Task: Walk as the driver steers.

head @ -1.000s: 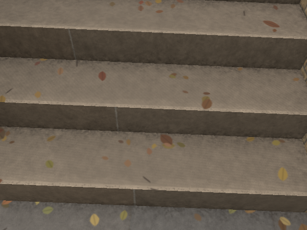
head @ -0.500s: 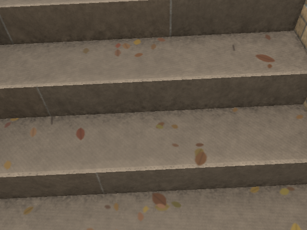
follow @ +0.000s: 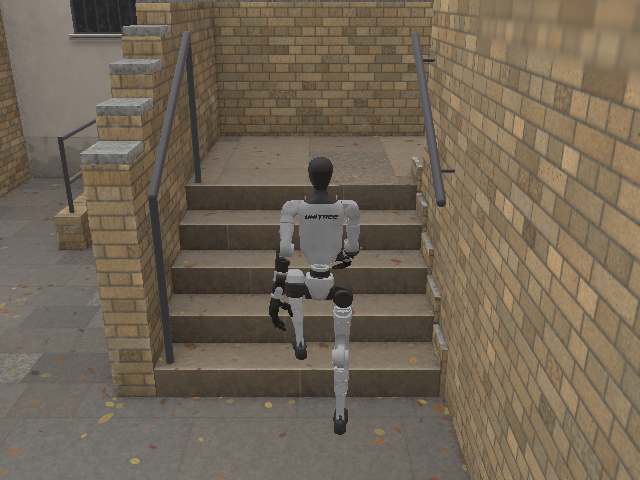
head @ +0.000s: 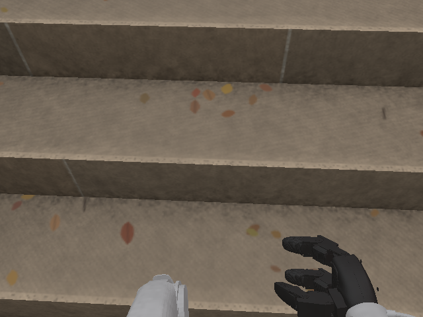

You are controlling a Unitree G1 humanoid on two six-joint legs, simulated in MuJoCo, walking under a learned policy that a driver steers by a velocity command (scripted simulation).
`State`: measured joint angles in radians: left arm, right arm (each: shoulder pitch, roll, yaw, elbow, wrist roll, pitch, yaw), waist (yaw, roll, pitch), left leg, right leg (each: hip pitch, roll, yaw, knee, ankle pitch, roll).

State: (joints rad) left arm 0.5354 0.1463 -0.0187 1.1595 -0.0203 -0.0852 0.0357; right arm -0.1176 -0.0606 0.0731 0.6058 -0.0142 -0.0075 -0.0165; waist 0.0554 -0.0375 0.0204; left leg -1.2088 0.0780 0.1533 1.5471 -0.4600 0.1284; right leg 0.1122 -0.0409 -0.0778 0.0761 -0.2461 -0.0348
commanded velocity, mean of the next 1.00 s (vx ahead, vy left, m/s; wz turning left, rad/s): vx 0.50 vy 0.00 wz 0.00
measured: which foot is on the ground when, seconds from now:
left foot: up 0.00-0.02, down 0.04-0.62, up 0.64-1.00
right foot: down 0.00-0.06, up 0.08-0.56, down 0.58-1.00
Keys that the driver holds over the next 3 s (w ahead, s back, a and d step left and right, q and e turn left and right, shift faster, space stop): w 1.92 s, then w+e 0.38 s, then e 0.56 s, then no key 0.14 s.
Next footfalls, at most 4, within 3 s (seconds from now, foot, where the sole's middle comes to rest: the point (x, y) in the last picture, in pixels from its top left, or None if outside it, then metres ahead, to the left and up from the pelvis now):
0.04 left None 0.22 0.11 -0.61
0.58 right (265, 254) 0.49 -0.07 -0.45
1.02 left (176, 123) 0.75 0.16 -0.28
1.54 right None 1.03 -0.07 -0.11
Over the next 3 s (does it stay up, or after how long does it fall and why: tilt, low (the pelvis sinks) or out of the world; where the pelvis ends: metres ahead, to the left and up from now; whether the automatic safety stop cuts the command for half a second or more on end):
stays up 1.45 -0.01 0.83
